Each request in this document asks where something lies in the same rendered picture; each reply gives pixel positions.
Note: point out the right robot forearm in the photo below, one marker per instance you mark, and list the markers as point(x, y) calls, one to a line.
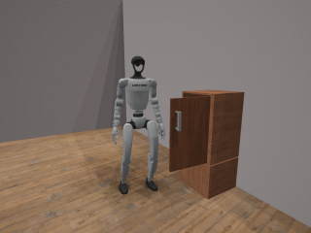
point(117, 114)

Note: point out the right robot hand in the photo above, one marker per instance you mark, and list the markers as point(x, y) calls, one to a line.
point(115, 131)

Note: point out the robot left upper arm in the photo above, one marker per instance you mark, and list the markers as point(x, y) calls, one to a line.
point(153, 85)

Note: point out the handle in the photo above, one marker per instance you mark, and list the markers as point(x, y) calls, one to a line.
point(179, 121)

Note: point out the left robot forearm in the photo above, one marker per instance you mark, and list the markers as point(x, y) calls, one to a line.
point(158, 117)

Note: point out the robot right upper arm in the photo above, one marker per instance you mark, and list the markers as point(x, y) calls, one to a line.
point(122, 83)

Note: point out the left robot foot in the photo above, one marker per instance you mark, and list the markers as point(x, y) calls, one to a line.
point(152, 186)

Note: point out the robot left thigh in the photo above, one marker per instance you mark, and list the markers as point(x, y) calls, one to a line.
point(153, 139)

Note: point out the left robot hand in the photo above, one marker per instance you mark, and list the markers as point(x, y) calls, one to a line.
point(161, 127)

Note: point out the cupboard door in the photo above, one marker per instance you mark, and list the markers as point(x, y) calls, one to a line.
point(189, 147)

